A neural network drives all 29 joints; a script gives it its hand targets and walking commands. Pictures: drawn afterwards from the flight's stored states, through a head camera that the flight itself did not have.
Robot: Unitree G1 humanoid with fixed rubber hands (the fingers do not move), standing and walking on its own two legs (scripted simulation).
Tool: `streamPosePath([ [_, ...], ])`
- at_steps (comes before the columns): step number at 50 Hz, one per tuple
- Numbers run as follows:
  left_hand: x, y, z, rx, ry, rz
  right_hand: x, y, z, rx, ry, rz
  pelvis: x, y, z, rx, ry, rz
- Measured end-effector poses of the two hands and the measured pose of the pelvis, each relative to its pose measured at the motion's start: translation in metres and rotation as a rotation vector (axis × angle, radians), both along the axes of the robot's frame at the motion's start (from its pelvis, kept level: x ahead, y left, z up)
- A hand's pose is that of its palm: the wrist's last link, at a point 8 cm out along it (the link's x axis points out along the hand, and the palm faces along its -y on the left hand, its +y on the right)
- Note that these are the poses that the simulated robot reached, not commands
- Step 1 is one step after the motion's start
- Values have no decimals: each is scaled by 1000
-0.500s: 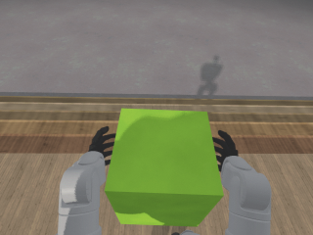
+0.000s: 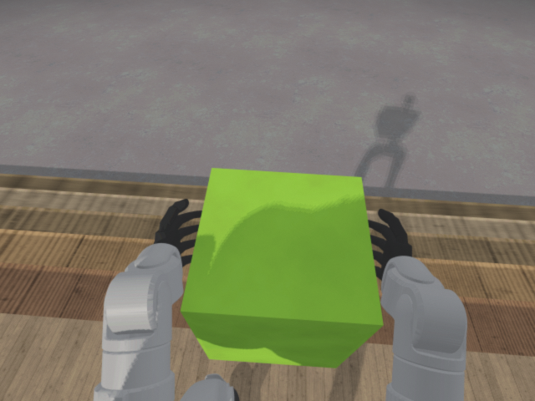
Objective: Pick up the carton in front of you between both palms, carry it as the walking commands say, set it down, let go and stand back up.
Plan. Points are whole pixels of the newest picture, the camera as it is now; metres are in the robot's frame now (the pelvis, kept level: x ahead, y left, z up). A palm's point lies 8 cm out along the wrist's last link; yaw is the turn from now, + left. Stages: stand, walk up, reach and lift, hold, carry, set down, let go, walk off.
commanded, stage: carry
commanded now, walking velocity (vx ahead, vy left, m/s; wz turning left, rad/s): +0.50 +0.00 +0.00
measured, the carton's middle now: (278, 275) +0.29 +0.01 +0.03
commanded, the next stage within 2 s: none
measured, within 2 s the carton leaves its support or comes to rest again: neither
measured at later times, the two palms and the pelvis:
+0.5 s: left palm (205, 98) +0.67 +0.18 +0.10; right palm (346, 101) +0.67 -0.12 +0.10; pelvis +0.30 +0.03 -0.01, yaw +1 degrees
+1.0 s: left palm (230, 69) +1.01 +0.18 +0.00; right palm (328, 79) +0.98 -0.12 -0.01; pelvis +0.64 +0.05 -0.17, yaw +0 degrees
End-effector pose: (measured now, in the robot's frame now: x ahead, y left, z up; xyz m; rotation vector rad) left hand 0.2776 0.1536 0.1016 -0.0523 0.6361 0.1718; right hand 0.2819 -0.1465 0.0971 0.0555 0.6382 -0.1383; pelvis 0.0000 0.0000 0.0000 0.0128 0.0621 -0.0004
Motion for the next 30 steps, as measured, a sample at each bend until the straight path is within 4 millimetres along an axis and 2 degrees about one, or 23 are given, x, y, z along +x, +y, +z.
streamPosePath([
  [6,137,11,-7,34,-27,-91,123,11,3,-88,-25,-10,89,21,-31,-8,-27,-21],
  [8,175,12,-12,40,22,-124,155,12,-1,-109,27,-20,108,27,-30,-11,-24,-19],
  [11,222,12,-15,38,105,-141,195,12,-6,-103,112,-30,136,34,-19,-26,-12,-18],
  [16,290,15,-11,31,145,-127,265,16,-2,-80,150,-37,186,40,-4,-47,9,-14],
  [21,349,22,-7,15,124,-82,336,22,4,-68,127,-17,244,35,0,-41,25,1],
  [26,403,28,-3,24,75,-17,406,27,1,-38,75,28,311,23,-13,-17,25,20],
  [30,433,39,-10,43,63,56,458,40,-11,-16,61,92,361,14,-26,-29,15,18],
])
